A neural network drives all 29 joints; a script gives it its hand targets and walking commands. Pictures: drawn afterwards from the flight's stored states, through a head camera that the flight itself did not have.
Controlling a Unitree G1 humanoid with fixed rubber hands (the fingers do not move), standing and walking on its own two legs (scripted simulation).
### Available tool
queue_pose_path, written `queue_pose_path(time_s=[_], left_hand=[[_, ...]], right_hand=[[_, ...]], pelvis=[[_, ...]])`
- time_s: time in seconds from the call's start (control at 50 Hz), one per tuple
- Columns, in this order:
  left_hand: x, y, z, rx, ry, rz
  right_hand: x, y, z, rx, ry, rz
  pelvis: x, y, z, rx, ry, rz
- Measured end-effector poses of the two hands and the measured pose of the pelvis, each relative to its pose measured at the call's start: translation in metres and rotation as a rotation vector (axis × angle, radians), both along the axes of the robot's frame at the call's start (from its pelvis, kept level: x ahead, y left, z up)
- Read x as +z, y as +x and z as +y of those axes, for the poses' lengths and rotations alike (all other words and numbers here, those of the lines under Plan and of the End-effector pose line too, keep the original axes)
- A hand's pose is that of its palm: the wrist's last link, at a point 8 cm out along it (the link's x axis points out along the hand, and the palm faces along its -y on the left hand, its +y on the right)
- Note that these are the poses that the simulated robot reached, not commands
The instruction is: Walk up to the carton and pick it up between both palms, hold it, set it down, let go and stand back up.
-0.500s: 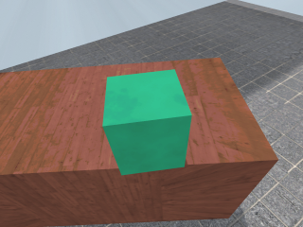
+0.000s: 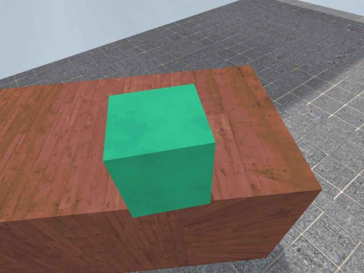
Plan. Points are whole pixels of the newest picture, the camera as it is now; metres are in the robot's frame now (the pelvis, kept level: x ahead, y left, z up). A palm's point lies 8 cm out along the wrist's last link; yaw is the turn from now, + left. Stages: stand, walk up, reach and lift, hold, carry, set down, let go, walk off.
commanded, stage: walk up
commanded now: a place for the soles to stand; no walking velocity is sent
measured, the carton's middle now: (162, 152) +0.41 +0.08 +0.04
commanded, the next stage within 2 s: reach and lift in 0.38 s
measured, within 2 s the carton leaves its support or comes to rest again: neither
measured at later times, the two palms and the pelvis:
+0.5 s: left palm out of the picture +0.05 +0.23 -0.16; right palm out of the picture +0.01 -0.24 -0.17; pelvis -0.03 -0.01 -0.03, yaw +4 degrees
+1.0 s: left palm out of the picture +0.04 +0.27 -0.12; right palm out of the picture +0.09 -0.20 -0.15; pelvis -0.06 -0.01 -0.04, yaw +8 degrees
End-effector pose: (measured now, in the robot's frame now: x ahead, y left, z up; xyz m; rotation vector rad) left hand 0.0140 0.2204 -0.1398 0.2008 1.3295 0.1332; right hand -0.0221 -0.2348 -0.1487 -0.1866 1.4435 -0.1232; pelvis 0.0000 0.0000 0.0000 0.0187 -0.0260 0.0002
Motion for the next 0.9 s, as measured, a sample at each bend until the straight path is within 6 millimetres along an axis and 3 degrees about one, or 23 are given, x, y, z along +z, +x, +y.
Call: queue_pose_path(time_s=[0.18,0.42,0.48,0.54,0.6,0.66,0.72,0.84,0.9], left_hand=[[0.001,0.016,0.005,-0.023,0.021,-0.029],[-0.002,0.009,0.006,-0.027,0.022,0.026],[-0.018,0.026,0.012,0.001,0.016,0.149],[-0.025,0.066,0.016,0.018,0.001,0.114],[-0.017,0.106,0.018,0.031,-0.021,-0.019],[-0.001,0.121,0.017,0.016,-0.044,-0.129],[0.014,0.103,0.013,0.009,-0.066,-0.154],[0.017,0.03,0.017,0.018,-0.028,-0.071],[0.01,0.01,0.03,0.038,0.03,-0.062]], right_hand=[[-0.003,-0.004,-0.001,-0.03,0.002,-0.003],[-0.007,-0.016,-0.004,-0.044,0.015,0.026],[-0.022,0.017,-0.008,-0.021,0.052,0.012],[-0.031,0.079,-0.012,0.032,0.05,-0.098],[-0.028,0.141,-0.005,0.055,0.056,-0.264],[-0.015,0.179,0.008,0.057,0.08,-0.409],[0.001,0.18,0.023,0.061,0.097,-0.458],[0.018,0.136,0.028,0.058,0.045,-0.431],[0.012,0.119,0.028,0.083,0.035,-0.406]], pelvis=[[-0.002,0.0,-0.002,-0.02,0.002,-0.003],[-0.006,-0.008,-0.005,-0.026,0.005,0.008],[-0.021,-0.027,-0.008,0.057,-0.007,0.036],[-0.038,-0.046,-0.009,0.087,-0.016,0.049],[-0.052,-0.06,-0.009,0.099,-0.032,0.059],[-0.058,-0.067,-0.008,0.098,-0.052,0.025],[-0.054,-0.065,-0.009,0.098,-0.057,-0.026],[-0.038,-0.055,-0.01,0.102,-0.071,-0.07],[-0.037,-0.057,-0.011,0.109,-0.08,-0.064]])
